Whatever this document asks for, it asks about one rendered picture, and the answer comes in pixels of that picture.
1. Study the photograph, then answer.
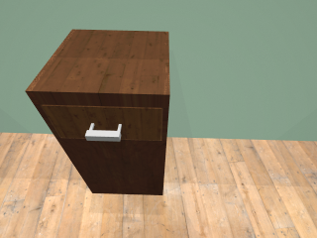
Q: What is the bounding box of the cabinet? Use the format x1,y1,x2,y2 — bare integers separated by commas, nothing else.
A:
25,29,170,195

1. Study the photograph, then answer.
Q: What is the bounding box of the drawer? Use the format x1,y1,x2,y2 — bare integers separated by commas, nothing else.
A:
42,104,161,140

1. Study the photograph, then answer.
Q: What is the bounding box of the handle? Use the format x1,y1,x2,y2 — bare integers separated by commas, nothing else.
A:
85,123,122,142

